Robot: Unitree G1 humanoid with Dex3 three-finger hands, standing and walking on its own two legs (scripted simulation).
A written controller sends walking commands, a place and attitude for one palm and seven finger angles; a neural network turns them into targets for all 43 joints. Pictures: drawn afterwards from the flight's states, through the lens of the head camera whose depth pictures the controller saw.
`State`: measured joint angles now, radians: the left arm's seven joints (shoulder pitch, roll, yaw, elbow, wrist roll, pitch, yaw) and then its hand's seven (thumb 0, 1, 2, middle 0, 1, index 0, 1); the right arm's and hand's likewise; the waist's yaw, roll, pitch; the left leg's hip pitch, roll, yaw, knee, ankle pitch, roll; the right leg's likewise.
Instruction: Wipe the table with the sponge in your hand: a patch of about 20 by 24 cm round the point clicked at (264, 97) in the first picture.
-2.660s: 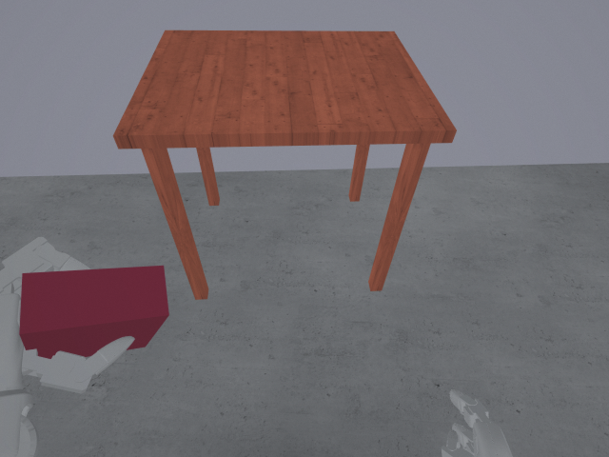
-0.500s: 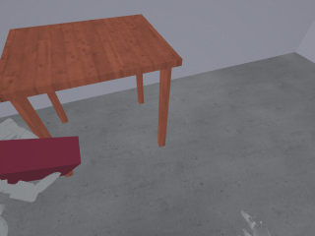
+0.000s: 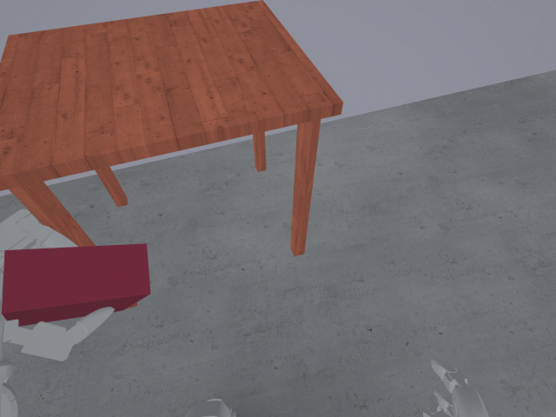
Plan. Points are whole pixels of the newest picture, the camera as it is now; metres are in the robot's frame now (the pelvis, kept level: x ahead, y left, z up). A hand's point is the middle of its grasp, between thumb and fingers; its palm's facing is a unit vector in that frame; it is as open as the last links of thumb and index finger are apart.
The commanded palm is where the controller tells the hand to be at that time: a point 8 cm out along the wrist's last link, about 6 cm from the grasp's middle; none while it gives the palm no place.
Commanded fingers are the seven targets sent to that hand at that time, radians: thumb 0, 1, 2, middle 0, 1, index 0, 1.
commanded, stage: take the last steps up to it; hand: left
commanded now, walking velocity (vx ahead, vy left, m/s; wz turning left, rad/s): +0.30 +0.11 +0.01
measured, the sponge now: (95, 285) +0.22 +0.21 +0.15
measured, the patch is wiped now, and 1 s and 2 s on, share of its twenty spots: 0.00 0.00 0.00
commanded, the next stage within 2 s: come to a stop and stand still in 1.22 s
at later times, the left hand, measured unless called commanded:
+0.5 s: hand (99, 193) +0.33 +0.24 +0.16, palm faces +0.41 -0.78 -0.48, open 9.4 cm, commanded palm +0.27 +0.28 +0.18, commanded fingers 0.00 0.10 1.30 -1.20 -1.60 -1.20 -1.60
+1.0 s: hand (125, 120) +0.45 +0.24 +0.18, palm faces +0.36 -0.81 -0.46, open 9.4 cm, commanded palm +0.40 +0.29 +0.18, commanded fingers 0.00 0.10 1.30 -1.20 -1.60 -1.20 -1.60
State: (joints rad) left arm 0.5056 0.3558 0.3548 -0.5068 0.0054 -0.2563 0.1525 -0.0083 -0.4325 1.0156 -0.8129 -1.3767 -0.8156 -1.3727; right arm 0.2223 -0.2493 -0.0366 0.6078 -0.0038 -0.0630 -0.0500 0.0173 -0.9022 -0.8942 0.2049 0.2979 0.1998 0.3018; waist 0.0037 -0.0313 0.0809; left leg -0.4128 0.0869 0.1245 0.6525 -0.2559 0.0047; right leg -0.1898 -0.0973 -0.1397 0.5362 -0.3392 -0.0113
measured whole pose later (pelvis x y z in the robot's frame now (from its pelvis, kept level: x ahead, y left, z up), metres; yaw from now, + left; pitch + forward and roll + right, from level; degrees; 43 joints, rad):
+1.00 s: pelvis +0.23 +0.02 -0.01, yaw -2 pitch +0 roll +1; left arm 0.49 0.38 0.38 -0.54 -0.02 -0.23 0.15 -0.01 -0.43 1.02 -0.81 -1.38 -0.82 -1.37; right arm 0.22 -0.13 0.03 0.60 0.01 -0.12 -0.05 0.01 -0.90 -0.89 0.21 0.30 0.20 0.30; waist 0.00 0.01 0.05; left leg -0.26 0.08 0.16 0.53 -0.26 -0.01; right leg -0.41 -0.08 -0.13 0.76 -0.38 0.03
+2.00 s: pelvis +0.26 -0.01 -0.01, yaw -1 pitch -2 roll +0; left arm 0.48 0.35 0.33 -0.50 -0.03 -0.16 0.16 -0.01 -0.44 1.02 -0.82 -1.37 -0.82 -1.37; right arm 0.22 -0.24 0.00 0.61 0.00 -0.04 -0.07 0.02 -0.90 -0.89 0.21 0.30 0.20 0.30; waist -0.01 0.01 0.04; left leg -0.22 0.03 0.04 0.53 -0.27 -0.01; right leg -0.28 0.03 -0.13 0.51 -0.21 -0.08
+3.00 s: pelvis +0.19 -0.01 -0.01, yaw -3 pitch -4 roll +1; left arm 0.36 0.38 0.32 -0.38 -0.01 -0.26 0.06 -0.01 -0.43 1.02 -0.80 -1.39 -0.81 -1.39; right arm 0.25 -0.21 0.03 0.56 0.02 -0.16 -0.01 0.02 -0.90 -0.89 0.21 0.30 0.20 0.30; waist 0.03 -0.06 0.09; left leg -0.23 -0.03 0.06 0.52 -0.25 0.04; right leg -0.35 0.02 -0.08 0.56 -0.30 0.00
